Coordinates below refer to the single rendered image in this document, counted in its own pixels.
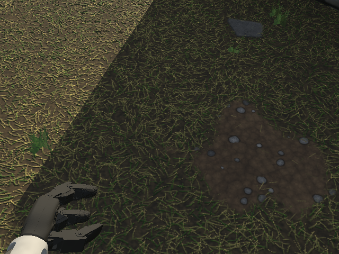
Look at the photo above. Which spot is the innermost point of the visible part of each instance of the robot left forearm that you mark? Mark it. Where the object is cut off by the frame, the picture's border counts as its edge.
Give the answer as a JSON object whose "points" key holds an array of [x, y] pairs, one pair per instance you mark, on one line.
{"points": [[27, 244]]}

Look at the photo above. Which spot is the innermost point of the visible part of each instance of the robot left hand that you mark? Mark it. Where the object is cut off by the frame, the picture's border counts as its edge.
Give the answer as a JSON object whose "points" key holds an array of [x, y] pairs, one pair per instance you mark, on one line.
{"points": [[46, 219]]}

